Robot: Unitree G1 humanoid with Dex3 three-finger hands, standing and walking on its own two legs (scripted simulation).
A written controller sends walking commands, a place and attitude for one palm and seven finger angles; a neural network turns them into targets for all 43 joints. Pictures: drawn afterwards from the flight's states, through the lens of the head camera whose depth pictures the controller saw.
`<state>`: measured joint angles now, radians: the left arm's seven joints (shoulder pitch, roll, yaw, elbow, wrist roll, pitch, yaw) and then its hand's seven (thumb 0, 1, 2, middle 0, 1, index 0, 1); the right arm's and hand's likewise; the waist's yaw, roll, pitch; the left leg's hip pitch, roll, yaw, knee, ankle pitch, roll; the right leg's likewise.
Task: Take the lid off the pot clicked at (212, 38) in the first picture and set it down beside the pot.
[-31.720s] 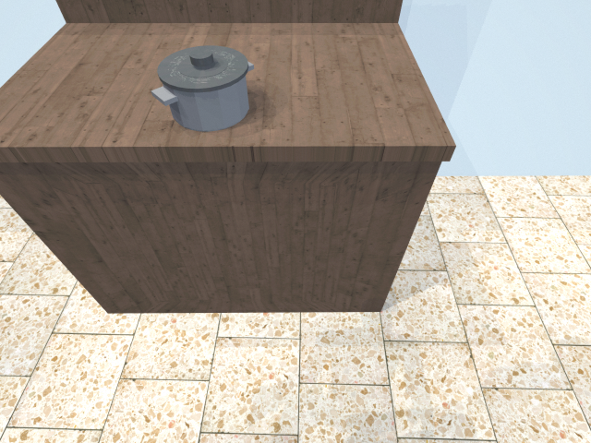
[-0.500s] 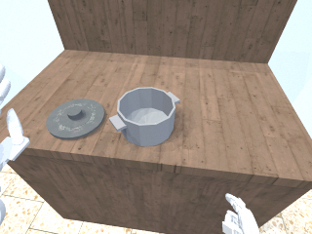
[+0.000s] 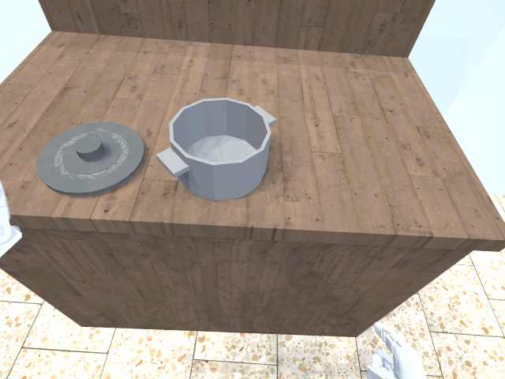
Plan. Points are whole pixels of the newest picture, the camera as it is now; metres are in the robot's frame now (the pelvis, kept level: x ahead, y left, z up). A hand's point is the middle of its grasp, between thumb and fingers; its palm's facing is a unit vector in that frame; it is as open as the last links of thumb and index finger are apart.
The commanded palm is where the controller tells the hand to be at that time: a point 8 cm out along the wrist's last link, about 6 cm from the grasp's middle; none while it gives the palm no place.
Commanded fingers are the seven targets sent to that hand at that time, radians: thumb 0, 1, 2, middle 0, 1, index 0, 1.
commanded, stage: step back with the hand held close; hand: left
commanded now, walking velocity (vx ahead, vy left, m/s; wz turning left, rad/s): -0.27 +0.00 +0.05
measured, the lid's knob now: (89, 147) +0.46 +0.33 +0.07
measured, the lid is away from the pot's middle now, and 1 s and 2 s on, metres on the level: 0.23 0.23 0.23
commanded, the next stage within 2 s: stop stepping back and stand still in 0.84 s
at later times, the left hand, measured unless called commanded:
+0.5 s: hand out of the picture +0.15 +0.22 +0.25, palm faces +0.41 -0.82 -0.39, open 7.4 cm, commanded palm +0.07 +0.29 +0.26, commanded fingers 0.00 0.90 0.90 -0.20 -0.30 -0.20 -0.30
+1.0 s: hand out of the picture +0.06 +0.24 +0.22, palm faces +0.29 -0.86 -0.42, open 7.4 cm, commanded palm -0.03 +0.30 +0.26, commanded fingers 0.00 0.90 0.90 -0.20 -0.30 -0.20 -0.30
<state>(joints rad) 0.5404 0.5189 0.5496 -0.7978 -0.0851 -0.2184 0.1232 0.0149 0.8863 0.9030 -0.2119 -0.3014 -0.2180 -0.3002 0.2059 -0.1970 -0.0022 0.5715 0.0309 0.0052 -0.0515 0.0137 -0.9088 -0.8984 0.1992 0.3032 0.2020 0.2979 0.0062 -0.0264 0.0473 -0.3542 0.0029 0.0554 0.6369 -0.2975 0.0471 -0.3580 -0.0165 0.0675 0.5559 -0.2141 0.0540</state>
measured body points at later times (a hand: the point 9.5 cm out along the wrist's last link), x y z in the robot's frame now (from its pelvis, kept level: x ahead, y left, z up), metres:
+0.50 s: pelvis -0.06 +0.01 -0.01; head -0.03 +0.04 +0.44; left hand +0.12 +0.27 +0.27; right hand +0.10 -0.23 -0.09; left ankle +0.02 +0.09 -0.72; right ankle +0.02 -0.15 -0.73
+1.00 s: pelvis -0.17 +0.03 -0.01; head -0.14 +0.07 +0.43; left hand +0.04 +0.28 +0.24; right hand +0.00 -0.23 -0.07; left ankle -0.12 +0.11 -0.73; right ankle -0.11 -0.13 -0.71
